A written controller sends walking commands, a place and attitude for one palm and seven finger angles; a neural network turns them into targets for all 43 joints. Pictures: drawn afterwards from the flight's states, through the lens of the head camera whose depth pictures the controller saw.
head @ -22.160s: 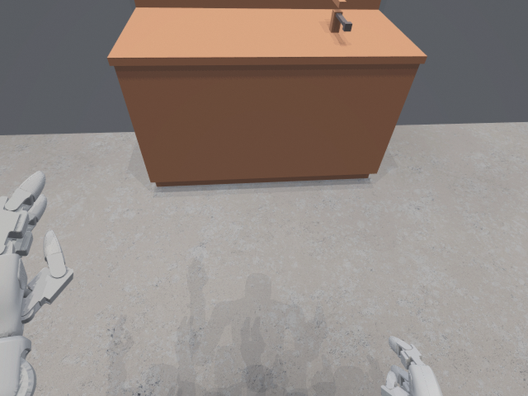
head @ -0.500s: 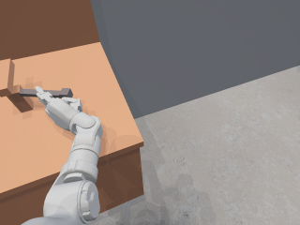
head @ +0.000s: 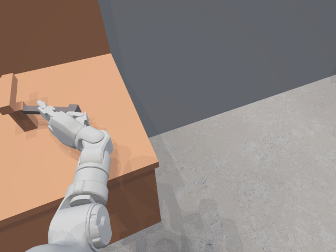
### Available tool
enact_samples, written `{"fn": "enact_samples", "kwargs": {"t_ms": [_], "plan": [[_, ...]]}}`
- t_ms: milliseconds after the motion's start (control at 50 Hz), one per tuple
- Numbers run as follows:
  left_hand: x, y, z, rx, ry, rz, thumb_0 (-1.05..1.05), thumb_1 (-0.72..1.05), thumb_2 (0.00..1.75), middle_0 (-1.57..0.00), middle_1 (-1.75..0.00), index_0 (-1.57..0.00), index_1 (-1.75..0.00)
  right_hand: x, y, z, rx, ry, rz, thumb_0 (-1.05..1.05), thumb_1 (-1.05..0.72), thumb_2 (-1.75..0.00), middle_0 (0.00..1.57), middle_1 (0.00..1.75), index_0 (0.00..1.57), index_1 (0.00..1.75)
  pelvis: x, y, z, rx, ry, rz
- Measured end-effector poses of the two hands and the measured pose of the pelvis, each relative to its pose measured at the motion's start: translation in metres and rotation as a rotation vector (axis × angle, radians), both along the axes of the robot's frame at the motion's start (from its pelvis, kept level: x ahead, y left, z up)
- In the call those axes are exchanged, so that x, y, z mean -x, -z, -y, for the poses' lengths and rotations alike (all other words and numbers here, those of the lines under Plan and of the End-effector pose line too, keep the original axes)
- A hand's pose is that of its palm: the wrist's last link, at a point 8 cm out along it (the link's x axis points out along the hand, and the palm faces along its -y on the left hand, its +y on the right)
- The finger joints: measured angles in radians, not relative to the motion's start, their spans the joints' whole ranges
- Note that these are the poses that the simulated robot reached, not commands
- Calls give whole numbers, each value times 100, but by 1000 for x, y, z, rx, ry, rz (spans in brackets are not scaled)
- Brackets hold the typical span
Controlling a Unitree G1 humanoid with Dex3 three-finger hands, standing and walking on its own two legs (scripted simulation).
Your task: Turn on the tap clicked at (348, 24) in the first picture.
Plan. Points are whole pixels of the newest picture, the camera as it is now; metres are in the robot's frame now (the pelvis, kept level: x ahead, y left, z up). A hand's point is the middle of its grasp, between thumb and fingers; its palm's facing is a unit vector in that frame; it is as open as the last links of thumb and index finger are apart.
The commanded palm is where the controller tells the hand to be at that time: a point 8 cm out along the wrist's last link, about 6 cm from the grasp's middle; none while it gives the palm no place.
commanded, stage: lift the hand up off the lever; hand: left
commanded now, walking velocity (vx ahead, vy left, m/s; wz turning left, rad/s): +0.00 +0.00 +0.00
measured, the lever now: (73, 111) +0.47 +0.26 +0.07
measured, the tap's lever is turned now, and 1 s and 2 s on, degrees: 64 64 64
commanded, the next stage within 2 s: draw the hand back beside the body in 1.22 s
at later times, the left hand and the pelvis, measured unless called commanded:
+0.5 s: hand (81, 114) +0.42 +0.21 +0.11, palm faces +0.83 -0.54 -0.11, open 7.8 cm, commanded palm +0.36 +0.22 +0.12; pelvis +0.00 +0.00 +0.01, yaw +0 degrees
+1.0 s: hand (78, 109) +0.42 +0.21 +0.13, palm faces +0.82 -0.56 -0.11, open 7.8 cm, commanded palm +0.36 +0.22 +0.14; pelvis +0.00 +0.01 +0.01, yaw +0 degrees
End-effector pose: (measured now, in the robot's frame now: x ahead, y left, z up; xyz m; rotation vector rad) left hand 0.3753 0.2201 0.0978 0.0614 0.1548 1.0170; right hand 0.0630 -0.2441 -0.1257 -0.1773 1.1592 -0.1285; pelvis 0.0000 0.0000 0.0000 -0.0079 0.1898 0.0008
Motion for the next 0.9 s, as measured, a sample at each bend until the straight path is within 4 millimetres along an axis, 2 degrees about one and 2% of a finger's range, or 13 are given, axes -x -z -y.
{"fn": "enact_samples", "kwargs": {"t_ms": [100, 220, 380, 500, 620, 900], "plan": [[6, -4, -7, -9, -1, 4, 2, 89, 90, -15, -15, -15, -15, -3, -4, 3, 13, -5, 6, 1, -90, -90, 20, 30, 20, 30, 1, -3, 0, 2, -7, 19], [5, -11, -4, -2, 19, 17, 2, 90, 90, -15, -15, -15, -15, -16, -8, 3, 24, -25, 34, 1, -90, -90, 20, 30, 20, 30, 2, -4, -1, 2, -14, 27], [8, -17, 3, 12, 35, 7, 2, 90, 90, -15, -15, -15, -15, -36, -12, -6, 4, -35, 85, 1, -90, -90, 20, 30, 20, 30, -1, -7, -4, -1, -7, 42], [13, -21, 0, 13, 21, 3, 2, 90, 90, -15, -15, -15, -15, -46, -14, -14, -9, -48, 106, 1, -90, -90, 20, 30, 20, 30, -1, -9, -4, -2, -7, 56], [16, -28, -5, -6, 22, 10, 2, 90, 90, -15, -15, -15, -15, -51, -16, -17, -10, -60, 112, 1, -90, -90, 20, 30, 20, 30, -1, -10, -4, -1, -12, 66], [12, -35, 0, 13, 34, -1, 2, 90, 90, -15, -15, -15, -15, -53, -19, -13, 2, -49, 110, 1, -90, -90, 20, 30, 20, 30, -3, -13, -6, -3, -7, 75]]}}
